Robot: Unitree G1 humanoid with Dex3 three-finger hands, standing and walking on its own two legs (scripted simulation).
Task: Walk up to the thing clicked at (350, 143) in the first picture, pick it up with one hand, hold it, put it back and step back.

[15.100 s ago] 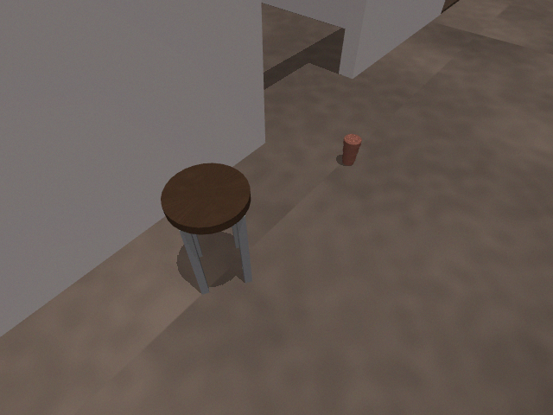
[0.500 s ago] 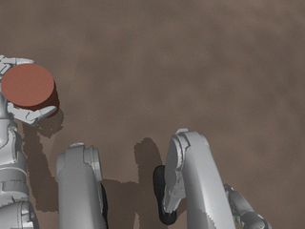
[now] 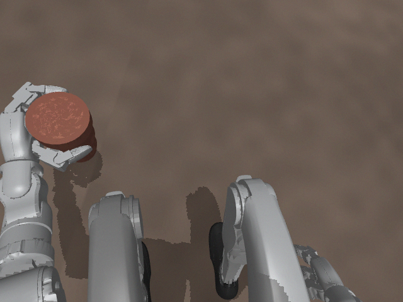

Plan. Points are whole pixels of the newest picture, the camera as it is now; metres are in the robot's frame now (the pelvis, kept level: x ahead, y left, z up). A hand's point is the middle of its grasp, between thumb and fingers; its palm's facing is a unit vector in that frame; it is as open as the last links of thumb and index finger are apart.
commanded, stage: settle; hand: left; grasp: from the side
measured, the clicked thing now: (71, 135) +0.44 +0.22 -0.09
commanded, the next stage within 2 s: lift in 0.16 s
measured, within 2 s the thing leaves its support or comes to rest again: neither
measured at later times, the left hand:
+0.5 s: hand (57, 126) +0.44 +0.22 -0.03, palm faces +0.09 -0.99 -0.07, open 11.7 cm
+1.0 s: hand (10, 103) +0.41 +0.22 +0.11, palm faces +0.12 -0.99 -0.06, open 11.7 cm
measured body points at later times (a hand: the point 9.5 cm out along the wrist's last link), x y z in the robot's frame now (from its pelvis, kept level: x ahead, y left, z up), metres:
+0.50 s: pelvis +0.00 +0.00 +0.02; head +0.21 +0.04 +0.41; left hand +0.42 +0.27 -0.02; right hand +0.12 -0.27 -0.11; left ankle +0.08 +0.12 -0.34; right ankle +0.11 -0.12 -0.34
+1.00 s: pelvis +0.02 +0.00 +0.12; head +0.20 +0.03 +0.53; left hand +0.40 +0.27 +0.11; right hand +0.18 -0.25 -0.01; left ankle +0.08 +0.12 -0.34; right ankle +0.11 -0.12 -0.34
